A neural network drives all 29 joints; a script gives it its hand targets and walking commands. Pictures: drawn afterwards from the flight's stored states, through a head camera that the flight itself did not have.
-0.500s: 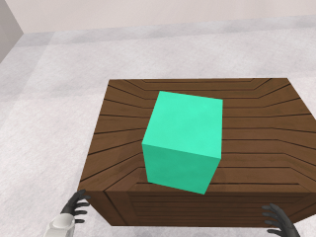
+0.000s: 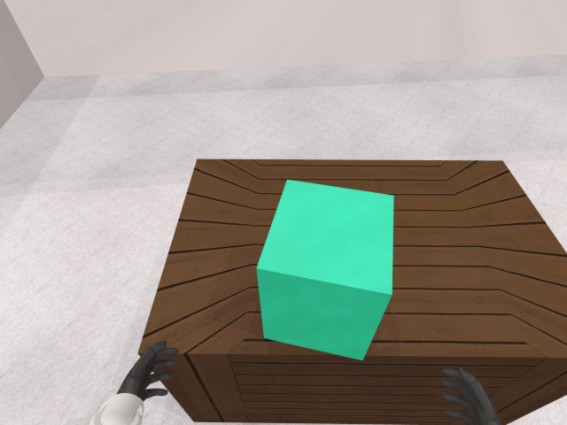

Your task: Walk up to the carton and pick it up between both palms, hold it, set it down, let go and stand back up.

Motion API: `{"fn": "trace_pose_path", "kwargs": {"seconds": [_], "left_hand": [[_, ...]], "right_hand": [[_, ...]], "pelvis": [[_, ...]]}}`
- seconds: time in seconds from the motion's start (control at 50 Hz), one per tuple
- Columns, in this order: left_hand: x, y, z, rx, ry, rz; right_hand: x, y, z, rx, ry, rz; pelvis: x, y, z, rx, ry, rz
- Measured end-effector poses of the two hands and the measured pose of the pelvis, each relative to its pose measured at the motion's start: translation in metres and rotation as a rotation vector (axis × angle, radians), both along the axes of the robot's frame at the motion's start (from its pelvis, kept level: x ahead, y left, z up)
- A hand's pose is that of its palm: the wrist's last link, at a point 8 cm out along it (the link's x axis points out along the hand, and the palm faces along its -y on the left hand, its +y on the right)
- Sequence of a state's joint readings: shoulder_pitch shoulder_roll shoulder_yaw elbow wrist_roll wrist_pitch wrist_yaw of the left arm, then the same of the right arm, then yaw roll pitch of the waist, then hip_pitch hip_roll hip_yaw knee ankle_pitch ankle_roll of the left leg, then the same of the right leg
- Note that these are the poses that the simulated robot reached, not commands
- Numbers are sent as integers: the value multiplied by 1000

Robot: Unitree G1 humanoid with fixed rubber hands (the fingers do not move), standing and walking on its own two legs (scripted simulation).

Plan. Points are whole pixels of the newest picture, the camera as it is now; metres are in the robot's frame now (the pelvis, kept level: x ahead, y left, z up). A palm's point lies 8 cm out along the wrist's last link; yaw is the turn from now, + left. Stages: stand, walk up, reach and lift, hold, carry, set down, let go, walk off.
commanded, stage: reach and lift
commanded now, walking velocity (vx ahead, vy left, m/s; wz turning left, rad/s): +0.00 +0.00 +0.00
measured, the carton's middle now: (325, 270) +0.42 -0.05 -0.08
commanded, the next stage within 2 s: none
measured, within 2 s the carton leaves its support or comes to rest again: neither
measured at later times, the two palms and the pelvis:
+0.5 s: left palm (139, 384) +0.19 +0.24 -0.04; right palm (449, 411) +0.16 -0.19 -0.04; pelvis +0.02 +0.01 +0.00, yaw +0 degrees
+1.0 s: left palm (154, 360) +0.22 +0.22 -0.02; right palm (435, 386) +0.19 -0.18 -0.03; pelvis +0.02 +0.02 +0.00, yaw +0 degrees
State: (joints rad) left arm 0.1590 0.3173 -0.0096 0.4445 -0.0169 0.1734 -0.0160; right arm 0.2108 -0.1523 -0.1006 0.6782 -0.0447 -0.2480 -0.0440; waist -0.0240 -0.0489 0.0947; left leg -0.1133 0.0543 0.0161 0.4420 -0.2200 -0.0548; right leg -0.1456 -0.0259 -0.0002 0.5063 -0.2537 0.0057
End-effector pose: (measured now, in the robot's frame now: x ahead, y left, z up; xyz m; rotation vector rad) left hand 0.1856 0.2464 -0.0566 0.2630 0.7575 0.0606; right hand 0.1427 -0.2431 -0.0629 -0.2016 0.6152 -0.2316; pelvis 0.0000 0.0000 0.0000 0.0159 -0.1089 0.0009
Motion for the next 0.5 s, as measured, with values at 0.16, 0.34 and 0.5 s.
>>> {"fn": "trace_pose_path", "kwargs": {"seconds": [0.16,0.34,0.5], "left_hand": [[13,-5,6,-47,-82,-38],[15,-7,9,-83,-151,-78],[9,-11,16,-116,-239,-122]], "right_hand": [[14,13,9,27,-73,-15],[21,35,11,85,-153,-47],[21,50,20,108,-256,-55]], "pelvis": [[11,0,3,0,14,-1],[21,4,4,-5,31,-1],[19,6,4,-8,23,-1]]}}
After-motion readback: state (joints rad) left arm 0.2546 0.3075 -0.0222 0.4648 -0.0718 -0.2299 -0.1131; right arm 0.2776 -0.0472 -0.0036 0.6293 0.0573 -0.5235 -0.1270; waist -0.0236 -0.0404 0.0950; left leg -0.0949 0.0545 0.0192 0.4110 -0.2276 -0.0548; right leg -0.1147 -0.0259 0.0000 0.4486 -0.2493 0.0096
